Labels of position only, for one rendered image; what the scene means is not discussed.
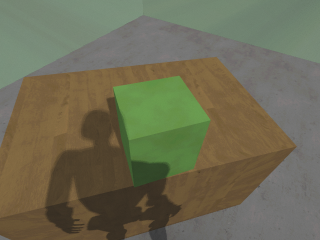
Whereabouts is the carton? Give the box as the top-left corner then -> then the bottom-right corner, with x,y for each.
113,76 -> 211,188

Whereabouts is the pedestal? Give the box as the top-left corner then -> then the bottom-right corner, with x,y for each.
0,57 -> 297,240

